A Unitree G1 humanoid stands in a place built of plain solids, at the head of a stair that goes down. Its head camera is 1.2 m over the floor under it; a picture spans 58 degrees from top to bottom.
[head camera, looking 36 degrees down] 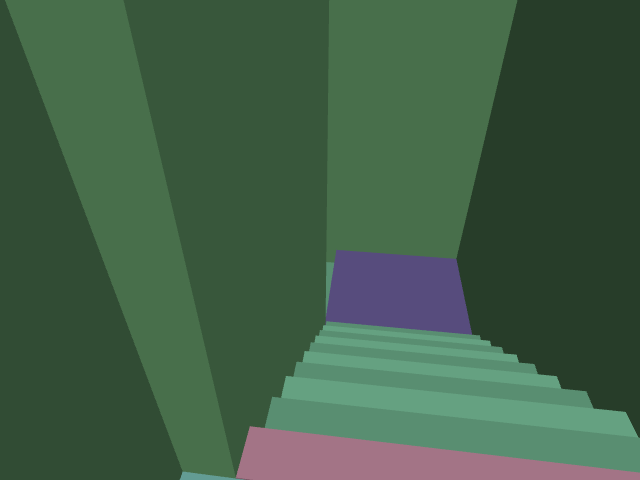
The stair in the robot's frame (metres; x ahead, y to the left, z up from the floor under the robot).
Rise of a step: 0.20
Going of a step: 0.24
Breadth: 1.40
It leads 7 degrees to the right of straight ahead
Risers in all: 10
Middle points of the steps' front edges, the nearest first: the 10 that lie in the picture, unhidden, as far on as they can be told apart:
0.63 -0.49 0.00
0.86 -0.52 -0.20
1.10 -0.55 -0.40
1.34 -0.58 -0.60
1.57 -0.61 -0.80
1.81 -0.64 -1.00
2.04 -0.66 -1.20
2.28 -0.69 -1.40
2.52 -0.72 -1.60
2.75 -0.75 -1.80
